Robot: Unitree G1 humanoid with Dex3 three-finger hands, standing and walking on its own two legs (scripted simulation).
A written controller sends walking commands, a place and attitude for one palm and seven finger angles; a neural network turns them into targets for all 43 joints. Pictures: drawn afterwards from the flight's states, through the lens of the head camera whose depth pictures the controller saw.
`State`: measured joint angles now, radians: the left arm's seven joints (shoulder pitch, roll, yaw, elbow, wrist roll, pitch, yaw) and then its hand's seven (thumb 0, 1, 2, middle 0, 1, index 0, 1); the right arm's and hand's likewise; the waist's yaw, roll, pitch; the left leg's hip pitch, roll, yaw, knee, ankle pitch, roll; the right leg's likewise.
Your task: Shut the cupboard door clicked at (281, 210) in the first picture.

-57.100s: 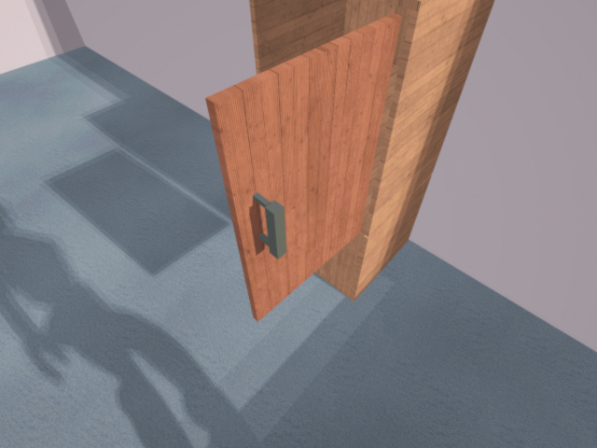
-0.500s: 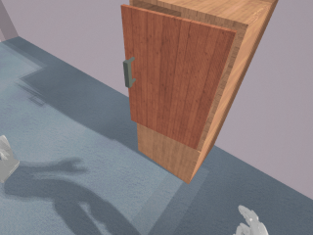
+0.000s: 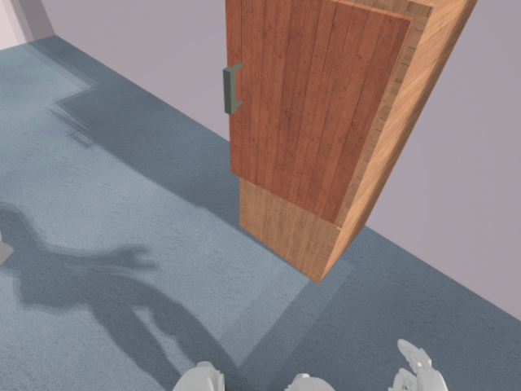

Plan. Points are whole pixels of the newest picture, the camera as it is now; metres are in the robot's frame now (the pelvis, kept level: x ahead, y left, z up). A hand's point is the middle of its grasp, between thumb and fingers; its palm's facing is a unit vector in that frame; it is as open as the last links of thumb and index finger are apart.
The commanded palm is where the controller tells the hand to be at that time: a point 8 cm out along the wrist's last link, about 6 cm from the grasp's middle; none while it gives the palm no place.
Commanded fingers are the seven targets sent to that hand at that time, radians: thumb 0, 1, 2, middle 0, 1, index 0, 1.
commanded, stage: step back with the hand held close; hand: left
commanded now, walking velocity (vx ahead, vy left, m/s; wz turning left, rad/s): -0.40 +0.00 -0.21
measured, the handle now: (234, 88) +0.81 +0.07 +0.04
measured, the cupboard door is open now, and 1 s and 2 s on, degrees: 8 8 8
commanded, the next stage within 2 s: stop stepping back and stand still in 0.14 s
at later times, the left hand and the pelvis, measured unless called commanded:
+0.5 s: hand out of the picture +0.13 +0.24 +0.21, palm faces +0.37 -0.84 -0.41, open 7.4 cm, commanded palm +0.07 +0.29 +0.21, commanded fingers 0.00 0.90 0.90 -0.20 -0.30 -0.20 -0.30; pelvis -0.11 +0.01 +0.02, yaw -8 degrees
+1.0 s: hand out of the picture +0.13 +0.23 +0.20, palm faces +0.30 -0.84 -0.44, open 7.4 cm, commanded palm +0.08 +0.28 +0.21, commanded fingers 0.00 0.90 0.90 -0.20 -0.30 -0.20 -0.30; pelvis -0.11 +0.01 +0.03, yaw -9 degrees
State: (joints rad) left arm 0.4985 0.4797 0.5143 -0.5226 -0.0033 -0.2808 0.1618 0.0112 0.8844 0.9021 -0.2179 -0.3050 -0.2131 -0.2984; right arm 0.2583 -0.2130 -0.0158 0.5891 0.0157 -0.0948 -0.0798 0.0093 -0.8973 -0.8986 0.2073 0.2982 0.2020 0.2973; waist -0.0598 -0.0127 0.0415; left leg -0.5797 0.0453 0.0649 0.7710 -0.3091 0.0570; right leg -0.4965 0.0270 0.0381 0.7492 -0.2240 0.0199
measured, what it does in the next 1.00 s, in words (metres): walks backwards: left foot, then right foot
